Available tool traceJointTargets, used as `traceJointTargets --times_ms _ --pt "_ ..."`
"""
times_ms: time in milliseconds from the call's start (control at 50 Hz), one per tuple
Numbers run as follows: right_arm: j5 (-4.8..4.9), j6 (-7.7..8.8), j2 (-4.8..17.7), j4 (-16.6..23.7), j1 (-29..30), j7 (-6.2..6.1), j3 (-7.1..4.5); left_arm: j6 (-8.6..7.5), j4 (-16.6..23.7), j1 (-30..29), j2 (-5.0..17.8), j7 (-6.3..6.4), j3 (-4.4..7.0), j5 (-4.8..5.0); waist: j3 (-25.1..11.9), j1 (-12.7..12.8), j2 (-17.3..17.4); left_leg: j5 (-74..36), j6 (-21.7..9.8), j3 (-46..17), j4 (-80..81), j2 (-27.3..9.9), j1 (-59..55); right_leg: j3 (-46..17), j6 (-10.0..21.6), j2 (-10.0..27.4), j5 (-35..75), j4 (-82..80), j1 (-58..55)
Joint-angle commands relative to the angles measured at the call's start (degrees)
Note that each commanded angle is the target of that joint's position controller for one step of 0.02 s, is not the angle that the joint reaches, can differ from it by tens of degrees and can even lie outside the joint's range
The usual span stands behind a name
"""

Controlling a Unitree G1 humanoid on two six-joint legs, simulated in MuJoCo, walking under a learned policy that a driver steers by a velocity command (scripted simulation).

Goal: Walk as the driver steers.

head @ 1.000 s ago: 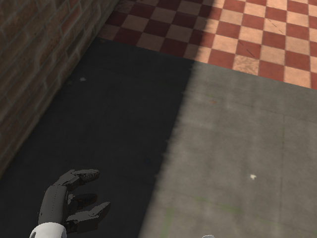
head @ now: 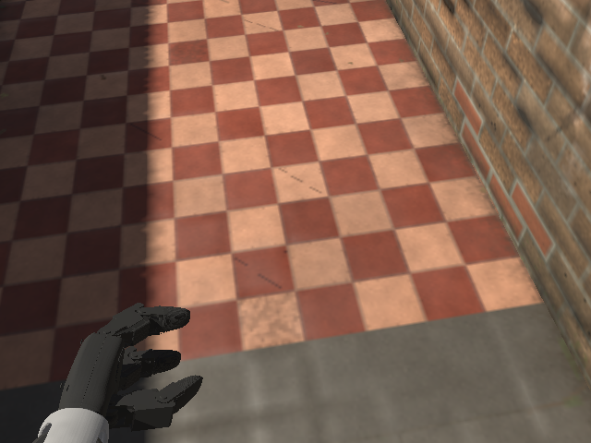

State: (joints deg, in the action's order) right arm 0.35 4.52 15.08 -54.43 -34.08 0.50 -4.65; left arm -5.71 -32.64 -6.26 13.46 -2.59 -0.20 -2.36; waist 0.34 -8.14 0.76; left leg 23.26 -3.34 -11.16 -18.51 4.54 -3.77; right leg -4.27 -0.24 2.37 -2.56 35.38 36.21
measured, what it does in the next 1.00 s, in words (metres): walks ahead, turning left: right foot, then left foot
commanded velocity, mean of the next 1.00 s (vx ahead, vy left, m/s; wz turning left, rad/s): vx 0.17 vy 0.00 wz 0.65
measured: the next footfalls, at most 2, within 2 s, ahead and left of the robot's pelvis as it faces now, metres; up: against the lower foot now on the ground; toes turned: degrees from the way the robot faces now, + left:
right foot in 0.04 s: +0.24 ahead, -0.15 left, +0.00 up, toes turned +5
left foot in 0.46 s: +0.40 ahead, +0.11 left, +0.00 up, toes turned +27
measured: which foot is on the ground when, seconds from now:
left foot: down 0.00-0.04, up 0.06-0.44, down 0.46-0.90, up 0.92-1.00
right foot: up 0.00-0.02, down 0.04-0.44, up 0.46-0.86, down 0.88-1.00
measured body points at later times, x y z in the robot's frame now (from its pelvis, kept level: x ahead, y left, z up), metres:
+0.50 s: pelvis +0.29 -0.01 -0.02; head +0.33 +0.03 +0.43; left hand +0.29 +0.32 -0.13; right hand +0.59 -0.18 -0.08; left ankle +0.37 +0.09 -0.73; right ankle +0.22 -0.17 -0.68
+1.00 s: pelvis +0.41 -0.02 +0.00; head +0.43 -0.02 +0.45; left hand +0.32 +0.26 -0.11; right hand +0.72 -0.07 -0.08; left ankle +0.36 +0.08 -0.72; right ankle +0.51 -0.10 -0.73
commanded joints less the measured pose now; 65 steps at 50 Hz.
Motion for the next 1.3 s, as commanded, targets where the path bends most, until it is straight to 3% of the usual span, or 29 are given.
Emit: traceJointTargets --times_ms 20,40,60,80,140,220,300,360,440,460,480,500,520,560,620,680,780,860,880,900,920,960,1020,1100,1160,1200,1220,1240,1300 --pt "1.32 1.34 12.26 6.19 7.26 0.15 -2.80 -0.30 -3.44 17.86 7.82 2.28 3.19 -0.90 -3.51 13.58 -1.67 -50.31 -1.73 -4.85 -15.23 -3.38 23.40 5.65 0.31 -4.53 8.67 -6.66 -39.41" --pt "3.86 1.52 5.59 9.77 11.19 -0.56 -0.82 -1.65 -2.38 24.37 11.25 3.93 5.30 2.37 -10.22 19.32 -0.45 -35.14 1.39 -7.15 -31.34 -2.05 34.27 -4.53 2.96 4.67 16.12 -4.34 -55.00" --pt "0.94 0.83 -1.30 10.43 6.39 -1.14 1.36 -1.41 -3.68 30.58 14.70 4.44 5.02 1.55 -20.56 16.64 -13.25 13.92 3.03 -1.34 -52.55 1.82 39.60 -15.57 5.96 21.50 43.05 2.52 -63.67" --pt "3.23 0.71 3.30 13.25 1.02 -1.87 0.72 -1.02 -2.84 29.33 15.21 3.39 5.45 0.68 -28.85 13.80 -22.74 12.69 4.79 -1.14 -64.47 1.32 44.47 -33.95 14.00 29.46 37.47 -5.24 -64.89" --pt "2.49 -2.71 6.83 13.96 9.71 -3.07 -1.04 0.10 -1.90 16.85 5.50 3.47 3.42 1.18 -10.26 10.30 -6.76 1.60 6.85 6.12 -64.41 -7.12 47.71 -11.83 10.83 19.44 32.32 -10.48 -42.83" --pt "2.10 -5.20 1.82 18.12 14.70 -2.31 -0.97 -0.09 -4.63 9.44 6.01 3.91 4.94 1.56 -1.61 5.16 -8.70 -3.08 5.58 8.56 -51.74 -11.35 43.24 2.31 9.37 15.59 25.20 -18.53 -26.16" --pt "1.47 -5.00 1.38 19.40 20.28 0.01 -0.43 1.79 -6.40 6.31 9.38 5.26 6.13 2.86 -3.72 5.57 -5.38 -21.25 4.02 12.58 -29.68 -9.57 34.47 12.30 8.99 13.14 24.40 -18.21 -26.24" --pt "1.39 -6.83 5.07 20.30 22.24 1.87 -1.57 1.34 -7.61 6.00 11.28 4.48 6.76 5.56 -3.15 5.54 -4.95 -24.05 1.37 14.58 -22.06 -7.79 29.30 15.30 6.74 13.45 24.07 -15.70 -29.43" --pt "1.61 -7.19 11.49 18.65 12.91 1.71 -4.71 2.48 -7.76 7.96 13.39 4.15 7.72 6.07 -6.61 -0.10 -1.37 -20.73 -4.92 19.07 -13.58 -0.72 12.21 18.23 2.83 11.15 30.92 7.04 -28.33" --pt "2.11 -6.93 15.10 18.43 11.03 0.41 -5.83 2.81 -7.33 11.53 9.99 3.59 6.79 3.86 -5.86 0.79 8.93 -42.22 -8.36 9.41 -9.81 -4.50 2.38 17.54 -0.77 5.76 -1.56 22.87 -16.66" --pt "0.61 -6.77 20.71 22.07 16.52 -0.08 -5.86 2.62 -5.89 17.80 6.81 2.88 5.56 0.90 -12.33 8.41 20.58 -58.27 -21.09 -16.97 -12.10 -18.08 -9.86 12.28 -4.76 -4.63 -39.93 44.61 1.25" --pt "-0.97 -5.34 18.81 25.11 17.08 0.99 -5.03 2.22 -4.61 15.83 11.39 2.37 5.79 2.00 -24.84 4.59 12.39 -35.18 -25.93 -32.45 -1.77 -24.37 -12.70 -2.38 -3.70 -5.76 -37.00 50.59 5.67" --pt "-0.62 -4.14 16.87 25.72 19.78 1.28 -4.23 1.93 -3.41 10.09 13.49 2.56 6.21 3.16 -18.02 4.20 4.97 -25.64 -22.22 -28.51 1.72 -23.41 -6.59 -3.79 -1.95 -3.93 -30.51 48.51 8.07" --pt "2.31 -4.08 12.41 25.40 25.05 0.02 -3.04 2.62 -3.77 8.80 11.66 3.86 5.97 1.47 -8.54 8.01 -2.91 -23.68 -15.74 -18.82 1.21 -17.04 6.88 -4.49 -1.94 -0.62 -23.53 37.39 4.93" --pt "0.78 -5.08 12.44 26.40 27.54 -1.92 -3.27 3.87 -4.73 10.48 8.98 3.96 5.32 1.38 -8.54 9.71 -1.31 -34.93 -13.53 -12.18 -0.93 -11.69 15.15 -3.19 -3.86 -2.28 -20.94 23.85 -3.95" --pt "0.92 -5.47 14.67 26.55 25.92 -2.56 -4.20 4.62 -5.23 9.56 7.49 4.56 4.73 2.03 -10.58 8.73 -0.17 -34.27 -12.86 -13.35 -2.35 -10.76 16.39 -3.65 -5.74 -4.44 -17.07 16.89 -6.44" --pt "-0.88 -6.66 9.18 26.62 27.01 -2.25 -2.17 5.08 -7.74 12.52 8.54 4.77 5.12 1.89 -10.61 7.93 6.66 -27.95 -8.92 -9.77 -5.21 -10.01 21.65 -0.39 -5.76 -1.76 -12.27 14.04 -12.95" --pt "-1.46 -5.78 0.95 23.93 26.82 -0.91 1.70 3.60 -9.20 15.39 4.14 2.32 3.36 1.56 -10.03 9.52 8.04 -25.57 -4.77 -6.25 -9.61 -9.73 21.06 1.72 -2.77 -0.73 -3.54 -4.47 -25.21" --pt "-1.28 -5.11 1.22 22.89 23.55 -1.00 1.41 3.44 -7.86 12.20 5.87 1.85 3.33 1.29 -6.15 7.15 4.91 -19.61 -1.94 -3.77 -12.27 -6.68 20.69 -2.16 -0.63 0.35 4.56 -10.76 -24.37" --pt "-2.07 -4.78 4.06 22.61 18.40 -1.60 0.37 3.37 -5.14 7.77 12.07 1.99 4.42 0.83 -3.76 2.18 -4.90 -7.24 1.23 1.20 -19.70 -0.98 21.67 -11.93 2.99 7.00 17.05 -11.73 -21.79" --pt "-2.78 -4.75 6.17 23.87 18.91 -1.94 -0.33 3.74 -4.79 4.98 13.60 2.33 4.90 1.10 -1.50 0.85 -13.57 -1.04 3.88 4.90 -19.89 -0.12 20.77 -17.55 10.02 11.57 13.82 -14.95 -16.08" --pt "-1.19 -4.90 8.21 25.41 27.75 -2.82 -1.08 4.23 -5.11 8.54 14.01 2.50 5.71 2.16 -0.77 6.05 -11.43 -4.47 4.05 7.54 -19.82 -0.30 21.10 -20.49 9.73 8.40 1.35 -15.99 -15.94" --pt "-0.22 -5.25 5.27 25.59 30.33 -2.38 -0.76 4.77 -5.45 14.07 15.52 3.44 6.54 3.18 -2.36 9.00 -12.69 3.43 3.43 6.83 -23.35 0.91 25.59 -24.15 11.34 7.97 4.01 -15.64 -22.55" --pt "0.54 -3.79 3.32 23.72 28.84 -1.70 -0.31 6.62 -4.77 14.84 14.34 4.76 7.25 4.63 -7.48 8.77 -10.72 2.93 3.58 5.19 -16.05 1.24 25.54 -26.53 10.91 6.83 11.82 -13.07 -31.68" --pt "0.82 -4.00 4.33 20.30 22.91 -0.56 -1.10 8.47 -2.56 11.33 12.11 4.34 6.81 5.57 -9.17 5.69 -7.90 -11.57 1.52 5.25 -2.31 -2.02 9.40 -23.95 7.36 2.26 4.32 -9.29 -21.52" --pt "-2.50 -5.08 9.87 21.41 25.86 -1.22 -2.06 7.67 -1.24 15.53 10.23 4.22 6.56 4.88 -6.77 10.03 15.34 -35.77 -10.65 -15.36 1.56 -24.19 4.12 -7.57 0.31 -9.57 -30.84 10.65 -1.33" --pt "-3.44 -4.73 7.57 22.52 27.43 -1.57 -1.39 7.24 -2.42 17.33 15.18 4.07 8.16 3.75 -6.30 10.56 10.30 -42.45 -13.77 -14.56 1.52 -29.21 7.59 -6.50 -2.76 -4.68 -32.34 24.45 -1.15" --pt "-2.89 -4.59 5.15 23.44 30.55 -2.18 -0.60 7.71 -3.75 18.71 16.60 3.94 9.00 4.09 -5.04 11.75 5.67 -41.05 -12.01 -8.71 0.90 -25.94 8.78 -5.33 -3.98 -3.47 -29.22 29.99 -1.37" --pt "-1.27 -4.11 5.60 23.12 31.64 -3.06 -0.40 9.43 -4.71 19.75 12.41 4.21 7.88 4.00 -2.07 11.20 4.12 -42.68 -7.91 3.48 -1.36 -18.77 7.63 -2.48 -6.53 -1.56 -19.14 36.84 2.87"
Keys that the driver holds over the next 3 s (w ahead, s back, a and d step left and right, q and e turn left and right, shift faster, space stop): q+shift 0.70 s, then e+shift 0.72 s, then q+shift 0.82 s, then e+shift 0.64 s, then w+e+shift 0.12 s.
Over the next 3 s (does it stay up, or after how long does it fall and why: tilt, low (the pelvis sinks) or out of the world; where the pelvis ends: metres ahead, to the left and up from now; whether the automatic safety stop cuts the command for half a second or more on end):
stays up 0.42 0.00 0.02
